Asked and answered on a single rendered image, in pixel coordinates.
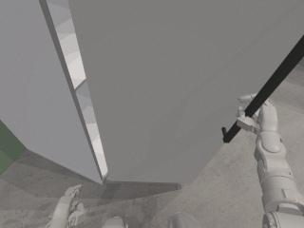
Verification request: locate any right robot hand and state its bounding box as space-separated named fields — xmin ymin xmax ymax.
xmin=235 ymin=93 xmax=279 ymax=135

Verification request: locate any left robot forearm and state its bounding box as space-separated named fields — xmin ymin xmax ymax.
xmin=45 ymin=218 xmax=69 ymax=228

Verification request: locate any right robot forearm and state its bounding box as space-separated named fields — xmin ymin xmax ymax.
xmin=254 ymin=131 xmax=304 ymax=217

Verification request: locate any robot right upper arm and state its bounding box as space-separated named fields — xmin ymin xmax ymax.
xmin=262 ymin=211 xmax=304 ymax=228

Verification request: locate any robot right thigh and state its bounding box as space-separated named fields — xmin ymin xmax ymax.
xmin=167 ymin=213 xmax=202 ymax=228

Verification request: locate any fridge door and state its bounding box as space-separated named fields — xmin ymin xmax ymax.
xmin=67 ymin=0 xmax=304 ymax=183

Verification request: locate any robot thigh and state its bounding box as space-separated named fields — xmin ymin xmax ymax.
xmin=102 ymin=218 xmax=128 ymax=228
xmin=167 ymin=213 xmax=202 ymax=228

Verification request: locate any robot left thigh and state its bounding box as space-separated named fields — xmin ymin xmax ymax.
xmin=102 ymin=218 xmax=128 ymax=228

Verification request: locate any left robot hand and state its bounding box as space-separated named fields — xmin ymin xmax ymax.
xmin=51 ymin=184 xmax=87 ymax=228

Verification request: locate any handle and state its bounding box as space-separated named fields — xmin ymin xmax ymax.
xmin=221 ymin=35 xmax=304 ymax=143

